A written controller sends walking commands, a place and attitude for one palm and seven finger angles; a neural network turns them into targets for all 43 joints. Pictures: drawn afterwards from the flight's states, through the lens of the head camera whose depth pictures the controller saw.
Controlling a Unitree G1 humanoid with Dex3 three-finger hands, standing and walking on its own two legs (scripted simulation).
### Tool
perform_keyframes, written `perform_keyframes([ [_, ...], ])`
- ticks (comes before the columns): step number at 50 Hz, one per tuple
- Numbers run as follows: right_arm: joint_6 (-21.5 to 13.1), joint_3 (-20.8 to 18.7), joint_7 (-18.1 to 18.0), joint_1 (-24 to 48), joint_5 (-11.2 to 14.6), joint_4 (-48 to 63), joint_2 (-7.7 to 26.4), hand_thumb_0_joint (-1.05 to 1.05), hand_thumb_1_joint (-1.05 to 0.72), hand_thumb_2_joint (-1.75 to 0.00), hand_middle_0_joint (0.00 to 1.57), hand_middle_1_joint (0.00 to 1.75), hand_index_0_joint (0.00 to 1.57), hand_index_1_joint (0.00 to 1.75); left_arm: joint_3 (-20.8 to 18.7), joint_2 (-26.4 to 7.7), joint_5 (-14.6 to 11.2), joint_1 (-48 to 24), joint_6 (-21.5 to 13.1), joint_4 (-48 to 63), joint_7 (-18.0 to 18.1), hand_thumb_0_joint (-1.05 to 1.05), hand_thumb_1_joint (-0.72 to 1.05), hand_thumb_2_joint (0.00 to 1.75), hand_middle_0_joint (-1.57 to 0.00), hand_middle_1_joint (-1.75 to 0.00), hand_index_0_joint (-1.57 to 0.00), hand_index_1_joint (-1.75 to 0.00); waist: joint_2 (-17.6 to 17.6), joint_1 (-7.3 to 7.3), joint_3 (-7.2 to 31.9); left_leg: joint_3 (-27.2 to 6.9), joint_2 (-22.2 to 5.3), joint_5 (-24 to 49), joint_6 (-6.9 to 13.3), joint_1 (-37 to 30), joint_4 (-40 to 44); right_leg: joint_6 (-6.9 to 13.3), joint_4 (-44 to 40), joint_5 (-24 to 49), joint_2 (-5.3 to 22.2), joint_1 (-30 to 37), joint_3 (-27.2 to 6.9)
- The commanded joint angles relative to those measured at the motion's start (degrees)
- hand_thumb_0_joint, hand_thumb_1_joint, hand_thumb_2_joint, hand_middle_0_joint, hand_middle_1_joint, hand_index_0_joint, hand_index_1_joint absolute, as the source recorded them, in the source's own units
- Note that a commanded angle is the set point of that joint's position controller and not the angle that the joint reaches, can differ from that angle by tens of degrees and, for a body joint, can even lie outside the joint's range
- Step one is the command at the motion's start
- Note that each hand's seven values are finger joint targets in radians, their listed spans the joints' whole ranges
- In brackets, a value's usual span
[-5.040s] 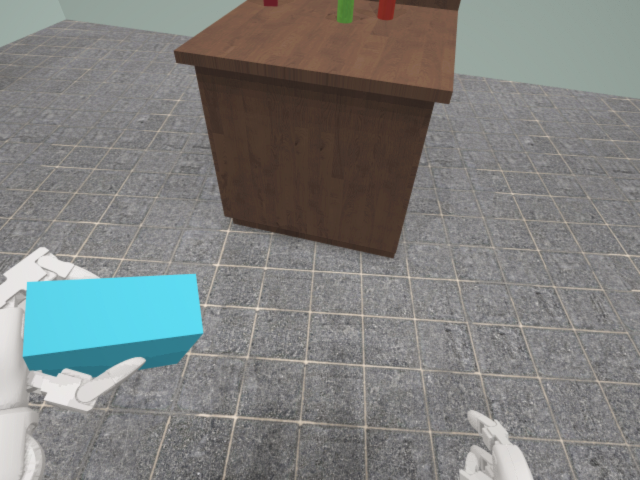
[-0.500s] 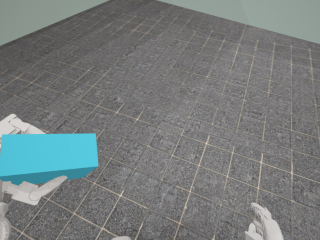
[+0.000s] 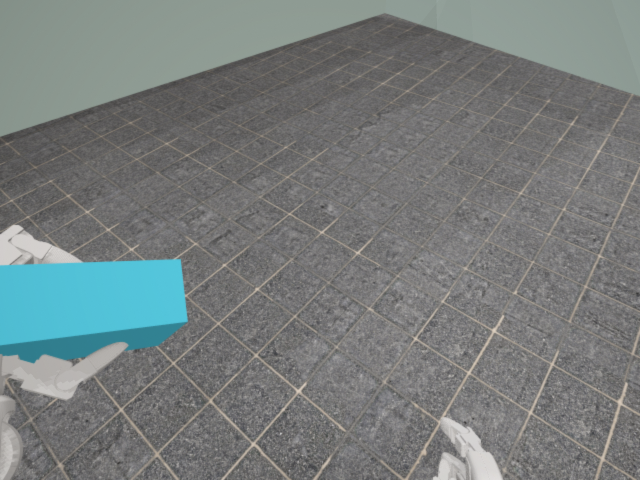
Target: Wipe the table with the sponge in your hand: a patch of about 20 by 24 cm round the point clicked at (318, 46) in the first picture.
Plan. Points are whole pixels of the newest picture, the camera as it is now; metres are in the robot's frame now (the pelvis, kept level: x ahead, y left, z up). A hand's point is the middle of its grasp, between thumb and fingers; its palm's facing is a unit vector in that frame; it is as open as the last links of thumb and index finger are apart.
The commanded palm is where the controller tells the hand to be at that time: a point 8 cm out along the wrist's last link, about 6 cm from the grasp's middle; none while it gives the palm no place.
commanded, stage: walk to a spot facing it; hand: left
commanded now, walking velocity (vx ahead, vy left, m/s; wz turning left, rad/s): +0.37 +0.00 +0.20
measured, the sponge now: (121, 311) +0.22 +0.21 +0.17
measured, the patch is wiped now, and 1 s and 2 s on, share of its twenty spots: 0.00 0.00 0.00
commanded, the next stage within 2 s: turn to face it in 0.66 s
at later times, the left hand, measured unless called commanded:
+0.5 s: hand (91, 261) +0.28 +0.27 +0.17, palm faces +0.54 -0.72 -0.44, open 10.0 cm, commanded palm +0.22 +0.31 +0.18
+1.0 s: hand (159, 207) +0.38 +0.25 +0.16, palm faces +0.61 -0.69 -0.39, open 10.0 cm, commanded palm +0.31 +0.27 +0.18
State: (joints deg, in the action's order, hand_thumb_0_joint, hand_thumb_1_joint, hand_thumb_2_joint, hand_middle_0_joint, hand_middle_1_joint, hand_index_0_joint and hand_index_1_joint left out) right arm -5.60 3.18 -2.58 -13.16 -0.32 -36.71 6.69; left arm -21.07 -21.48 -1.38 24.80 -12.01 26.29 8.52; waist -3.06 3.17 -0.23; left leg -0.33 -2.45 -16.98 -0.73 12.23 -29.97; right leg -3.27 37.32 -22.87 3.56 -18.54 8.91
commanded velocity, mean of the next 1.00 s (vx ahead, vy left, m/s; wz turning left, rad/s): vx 0.22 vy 0.00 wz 0.07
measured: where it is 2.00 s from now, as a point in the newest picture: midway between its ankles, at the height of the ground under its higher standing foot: outside the picture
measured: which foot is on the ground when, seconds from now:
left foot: down 0.00-0.02, up 0.04-0.48, down 0.50-0.92, up 0.94-1.00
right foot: up 0.00-0.00, down 0.02-0.50, up 0.52-0.88, down 0.90-1.00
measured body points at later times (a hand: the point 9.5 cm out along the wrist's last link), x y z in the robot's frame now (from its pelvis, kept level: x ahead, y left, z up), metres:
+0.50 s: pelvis +0.10 +0.00 -0.01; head +0.15 +0.01 +0.44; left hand +0.24 +0.31 +0.20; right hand +0.29 -0.24 -0.10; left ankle +0.15 +0.12 -0.74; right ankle +0.04 -0.10 -0.73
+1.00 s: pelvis +0.21 -0.04 -0.01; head +0.24 -0.06 +0.44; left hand +0.34 +0.28 +0.18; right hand +0.44 -0.20 -0.11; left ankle +0.15 +0.10 -0.69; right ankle +0.26 -0.10 -0.73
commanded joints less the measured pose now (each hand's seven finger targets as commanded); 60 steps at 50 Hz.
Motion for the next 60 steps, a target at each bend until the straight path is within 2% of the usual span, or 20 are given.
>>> perform_keyframes([
  [1,-0.9,-4.6,-1.4,6.7,0.7,7.8,8.2,0.00,-0.90,-0.90,0.20,0.30,0.20,0.30,-3.1,-9.6,1.1,-8.8,0.0,5.9,0.6,0.00,0.10,1.30,-1.20,-1.60,-1.20,-1.60,20.6,-1.89,4.6,3.0,0.6,-15.4,3.1,25.6,-25.4,8.6,-22.6,-11.2,16.4,22.4,-26.3],
  [2,-1.5,-4.9,-1.7,9.8,0.7,8.7,10.2,0.00,-0.90,-0.90,0.20,0.30,0.20,0.30,-4.7,-12.2,0.1,-10.8,-0.2,7.6,0.7,0.00,0.10,1.30,-1.20,-1.60,-1.20,-1.60,22.5,-1.20,1.7,0.2,2.8,-15.1,1.0,31.7,-39.4,12.2,-27.3,-9.9,24.6,19.8,-38.3],
  [4,-1.6,-5.6,-1.0,9.9,0.5,8.3,10.9,0.00,-0.90,-0.90,0.20,0.30,0.20,0.30,-4.3,-11.1,-0.2,-11.2,-1.8,10.3,0.4,0.00,0.10,1.30,-1.20,-1.60,-1.20,-1.60,13.2,-2.54,-0.1,-3.1,-0.8,-5.8,0.1,30.2,-45.6,11.9,-27.9,-12.6,22.9,13.4,-33.9],
  [6,-0.4,-5.1,-0.9,10.4,0.5,8.0,10.7,0.00,-0.90,-0.90,0.20,0.30,0.20,0.30,-6.3,-12.2,-0.2,-5.2,-2.9,12.9,0.1,0.00,0.10,1.30,-1.20,-1.60,-1.20,-1.60,6.9,-2.30,-2.0,-1.2,-2.4,-1.4,-1.0,28.8,-46.3,10.5,-25.7,-0.5,19.0,9.3,-20.7],
  [9,0.4,-5.5,-0.8,9.9,0.4,8.7,10.6,0.00,-0.90,-0.90,0.20,0.30,0.20,0.30,-8.3,-13.0,-0.5,-3.2,-3.8,16.6,0.6,0.00,0.10,1.30,-1.20,-1.60,-1.20,-1.60,6.4,-3.11,0.6,1.7,-3.0,1.2,-1.5,27.7,-40.2,9.8,-24.6,10.2,17.2,13.0,-9.5],
  [19,0.3,-7.2,-0.4,4.9,0.8,12.9,10.0,0.00,-0.90,-0.90,0.20,0.30,0.20,0.30,-8.8,-9.1,-1.5,5.7,-2.5,15.0,2.9,0.00,0.10,1.30,-1.20,-1.60,-1.20,-1.60,14.6,-0.64,4.2,12.1,-1.4,-0.9,0.2,19.1,-8.8,10.5,-16.3,33.7,17.2,22.6,-3.0],
  [23,0.5,-8.0,-1.4,2.8,0.5,12.8,11.2,0.00,-0.90,-0.90,0.20,0.30,0.20,0.30,-6.3,-9.0,-1.0,0.6,-2.4,19.5,3.6,0.00,0.10,1.30,-1.20,-1.60,-1.20,-1.60,6.7,-4.34,10.1,14.3,2.9,6.6,1.9,-3.6,3.3,6.1,6.0,37.5,13.9,14.1,3.6],
  [24,0.5,-7.9,-1.5,3.2,0.3,13.6,11.5,0.00,-0.90,-0.90,0.20,0.30,0.20,0.30,-6.5,-9.5,-0.6,-0.8,-3.5,22.1,3.7,0.00,0.10,1.30,-1.20,-1.60,-1.20,-1.60,-2.9,-5.04,12.9,4.9,-2.0,10.2,5.2,-14.7,4.5,3.4,18.9,27.4,9.9,3.9,4.8],
  [25,0.2,-7.7,-1.3,4.3,0.0,13.7,12.2,0.00,-0.90,-0.90,0.20,0.30,0.20,0.30,-6.4,-9.2,-0.6,-1.0,-4.5,23.7,3.7,0.00,0.10,1.30,-1.20,-1.60,-1.20,-1.60,-17.7,-4.18,13.1,-19.9,-18.0,28.2,13.9,-22.5,7.0,0.9,33.2,-7.4,1.5,-12.2,2.0],
  [26,-0.4,-6.4,-0.6,4.0,0.1,13.6,11.2,0.00,-0.90,-0.90,0.20,0.30,0.20,0.30,-7.5,-12.2,0.6,-2.4,-4.7,22.5,3.8,0.00,0.10,1.30,-1.20,-1.60,-1.20,-1.60,-13.9,-4.15,11.2,-30.4,-23.6,33.6,18.4,-21.3,9.0,2.1,40.8,-14.4,-0.1,-17.6,-5.1],
  [27,-0.5,-6.6,0.2,5.0,0.5,12.7,12.6,0.00,-0.90,-0.90,0.20,0.30,0.20,0.30,-7.6,-13.6,0.9,-6.6,-4.5,20.1,2.7,0.00,0.10,1.30,-1.20,-1.60,-1.20,-1.60,-6.5,-4.25,7.5,-27.6,-23.0,23.0,17.4,-13.1,11.4,2.4,41.3,-11.2,2.4,-18.7,-8.7],
  [33,-2.1,-6.6,0.5,5.4,1.3,10.6,10.1,0.00,-0.90,-0.90,0.20,0.30,0.20,0.30,-10.3,-11.6,-0.9,3.2,-4.8,25.9,1.4,0.00,0.10,1.30,-1.20,-1.60,-1.20,-1.60,-10.1,-2.36,7.8,-6.0,-13.4,17.6,11.6,-4.2,12.0,0.4,26.2,1.7,4.1,-14.4,-4.7],
  [43,-1.7,-5.3,-1.6,5.8,1.4,9.7,10.5,0.00,-0.90,-0.90,0.20,0.30,0.20,0.30,-2.9,-6.2,0.1,-7.2,-2.3,10.5,0.5,0.00,0.10,1.30,-1.20,-1.60,-1.20,-1.60,-5.0,-2.86,6.1,5.1,-11.7,15.6,5.1,-4.6,2.7,0.5,-8.0,7.6,-3.7,2.4,3.1],
  [45,-1.4,-4.7,-1.5,5.9,1.4,9.4,9.6,0.00,-0.90,-0.90,0.20,0.30,0.20,0.30,-1.8,-7.4,1.1,-11.8,-2.0,10.8,0.6,0.00,0.10,1.30,-1.20,-1.60,-1.20,-1.60,2.3,-3.32,7.5,8.1,-8.2,11.1,2.6,0.3,-11.8,3.5,-14.2,20.8,2.0,10.4,-5.0],
  [46,-1.3,-4.4,-1.4,6.4,1.1,10.1,8.7,0.00,-0.90,-0.90,0.20,0.30,0.20,0.30,-2.4,-9.9,1.6,-13.2,-1.8,11.2,0.8,0.00,0.10,1.30,-1.20,-1.60,-1.20,-1.60,14.2,-3.45,8.6,9.2,-2.5,-1.0,0.1,12.5,-23.9,8.7,-13.9,40.3,12.1,18.1,-22.0],
  [47,-2.0,-4.0,-1.3,8.8,0.7,10.8,9.0,0.00,-0.90,-0.90,0.20,0.30,0.20,0.30,-3.7,-11.3,1.2,-14.6,-1.9,12.4,0.9,0.00,0.10,1.30,-1.20,-1.60,-1.20,-1.60,17.5,-2.34,7.3,5.6,0.9,-19.4,-1.7,20.2,-32.5,13.4,-14.7,53.8,19.2,19.4,-30.8],
  [48,-1.9,-5.2,-0.9,8.3,1.3,10.3,10.2,0.00,-0.90,-0.90,0.20,0.30,0.20,0.30,-3.1,-10.4,0.4,-16.6,-1.5,14.4,0.8,0.00,0.10,1.30,-1.20,-1.60,-1.20,-1.60,18.2,-3.09,8.3,0.8,-0.2,-17.0,-2.3,18.6,-36.8,11.4,-16.6,49.5,18.7,17.3,-31.7],
  [51,-0.6,-4.3,-0.4,9.8,0.4,10.2,9.0,0.00,-0.90,-0.90,0.20,0.30,0.20,0.30,-7.3,-12.1,-0.3,-4.9,-2.8,17.3,1.3,0.00,0.10,1.30,-1.20,-1.60,-1.20,-1.60,7.4,-2.09,6.0,0.2,-1.9,-10.6,-3.1,18.6,-38.6,13.3,-14.1,44.6,15.0,12.4,-24.1],
  [54,1.4,-4.4,0.5,10.1,0.1,11.2,8.9,0.00,-0.90,-0.90,0.20,0.30,0.20,0.30,-10.0,-12.2,-1.4,1.5,-3.8,19.2,1.1,0.00,0.10,1.30,-1.20,-1.60,-1.20,-1.60,5.3,-2.60,9.3,2.6,-1.3,-6.2,-3.6,15.9,-30.8,12.2,-14.7,40.0,11.9,12.1,-18.3],
  [60,2.3,-5.7,1.2,8.9,0.7,14.1,10.1,0.00,-0.90,-0.90,0.20,0.30,0.20,0.30,-12.4,-11.8,-2.7,8.4,-3.8,17.6,1.4,0.00,0.10,1.30,-1.20,-1.60,-1.20,-1.60,8.5,-1.22,11.3,3.4,-0.8,-6.8,-3.9,14.6,-16.9,13.7,-14.5,39.8,11.4,14.2,-24.9],
])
